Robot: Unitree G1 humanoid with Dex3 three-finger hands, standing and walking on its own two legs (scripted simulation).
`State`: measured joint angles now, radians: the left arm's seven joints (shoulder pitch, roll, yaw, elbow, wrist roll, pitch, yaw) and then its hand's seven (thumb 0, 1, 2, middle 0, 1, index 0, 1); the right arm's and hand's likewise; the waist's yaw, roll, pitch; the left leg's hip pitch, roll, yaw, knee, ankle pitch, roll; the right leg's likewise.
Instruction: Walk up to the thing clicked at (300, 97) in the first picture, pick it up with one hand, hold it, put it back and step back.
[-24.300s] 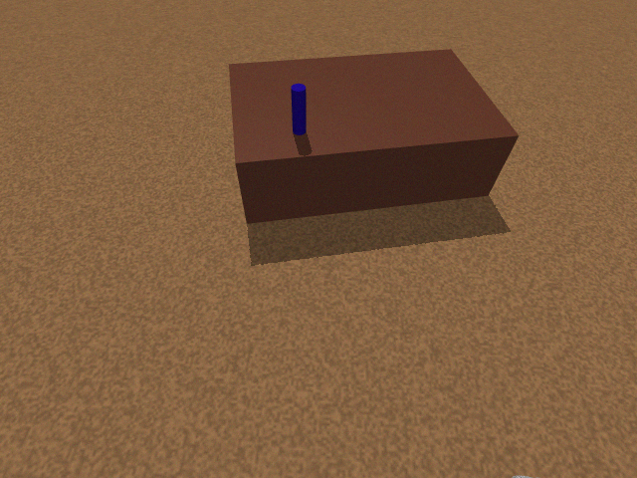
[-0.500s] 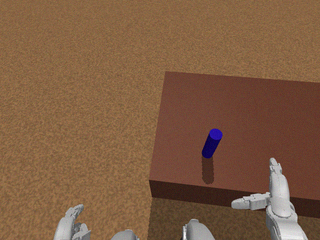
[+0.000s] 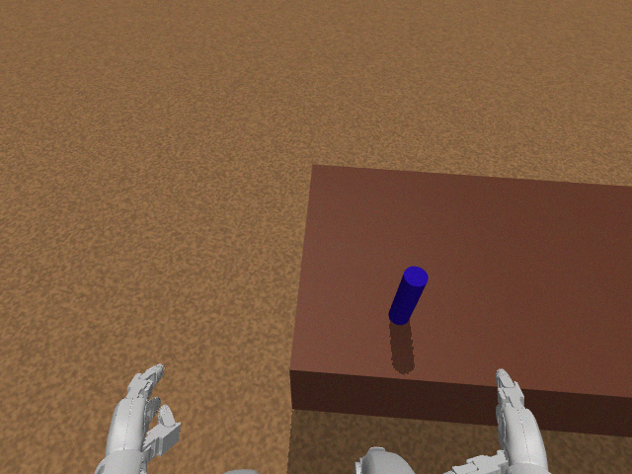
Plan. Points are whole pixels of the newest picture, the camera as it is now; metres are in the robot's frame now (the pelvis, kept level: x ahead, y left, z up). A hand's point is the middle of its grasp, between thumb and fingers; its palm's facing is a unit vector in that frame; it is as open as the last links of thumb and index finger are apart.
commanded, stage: home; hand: right
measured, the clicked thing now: (406, 297) +0.52 -0.21 -0.31
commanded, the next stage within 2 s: stand in 1.60 s
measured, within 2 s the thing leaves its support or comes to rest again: neither
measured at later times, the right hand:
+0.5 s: hand out of the picture +0.09 -0.26 -0.10, palm faces -0.01 +0.92 -0.40, open 17.5 cm
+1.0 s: hand out of the picture +0.02 -0.27 -0.11, palm faces -0.02 +0.93 -0.37, open 17.5 cm
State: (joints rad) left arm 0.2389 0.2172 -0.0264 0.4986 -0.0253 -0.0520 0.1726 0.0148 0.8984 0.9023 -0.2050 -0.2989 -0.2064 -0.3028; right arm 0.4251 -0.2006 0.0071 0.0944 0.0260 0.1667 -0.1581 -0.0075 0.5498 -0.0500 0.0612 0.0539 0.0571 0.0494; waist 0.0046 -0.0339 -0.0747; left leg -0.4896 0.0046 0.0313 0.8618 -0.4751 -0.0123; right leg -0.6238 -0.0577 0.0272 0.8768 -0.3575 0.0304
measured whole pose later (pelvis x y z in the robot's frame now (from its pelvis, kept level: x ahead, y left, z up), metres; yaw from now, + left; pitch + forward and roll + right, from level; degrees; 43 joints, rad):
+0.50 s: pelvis +0.01 -0.01 +0.04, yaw +0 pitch -2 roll +0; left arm 0.24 0.29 0.03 0.94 0.05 0.03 0.01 0.01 0.90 0.90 -0.20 -0.30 -0.21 -0.31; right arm 0.27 -0.32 -0.02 0.87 -0.05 0.01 -0.04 0.00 0.55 -0.04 0.06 0.05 0.06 0.05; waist 0.00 -0.02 0.01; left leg -0.18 0.05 0.01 0.57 -0.35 -0.04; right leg -0.29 -0.01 -0.02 0.55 -0.23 0.01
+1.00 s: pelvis -0.01 -0.02 +0.05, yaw +0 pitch -4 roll +0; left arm 0.17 0.32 0.03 1.10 0.03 0.03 0.01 0.01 0.90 0.90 -0.20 -0.31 -0.21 -0.31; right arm 0.25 -0.31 0.00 1.07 -0.04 0.01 -0.03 0.00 0.55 -0.04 0.06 0.05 0.06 0.05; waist 0.00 -0.03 0.04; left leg -0.10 0.06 0.01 0.43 -0.26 -0.05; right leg -0.20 0.00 -0.01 0.40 -0.12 0.00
